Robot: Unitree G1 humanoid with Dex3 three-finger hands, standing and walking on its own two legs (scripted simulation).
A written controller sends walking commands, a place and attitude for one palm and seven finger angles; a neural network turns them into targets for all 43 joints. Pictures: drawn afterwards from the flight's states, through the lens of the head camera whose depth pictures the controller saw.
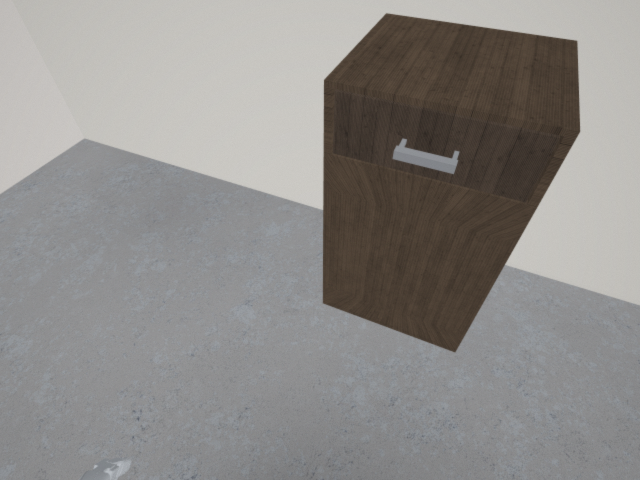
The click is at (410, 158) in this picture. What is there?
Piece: drawer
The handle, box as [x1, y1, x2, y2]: [393, 139, 458, 173]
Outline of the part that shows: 394,149 394,159 453,173 457,162 456,158 458,151 454,151 453,156 451,158 406,148 404,146 406,139 402,139 399,145 396,146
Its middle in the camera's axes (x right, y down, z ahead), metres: +0.22 -0.18 +0.81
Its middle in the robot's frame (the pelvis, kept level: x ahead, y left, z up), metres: +0.74 -0.19 +0.00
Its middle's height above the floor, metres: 0.77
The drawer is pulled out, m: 0.00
